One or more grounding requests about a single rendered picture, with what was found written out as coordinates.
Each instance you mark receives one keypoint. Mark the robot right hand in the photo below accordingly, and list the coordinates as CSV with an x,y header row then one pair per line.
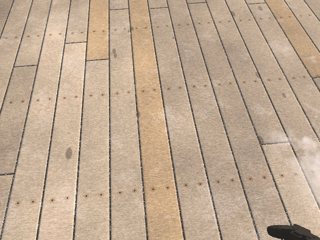
x,y
291,232

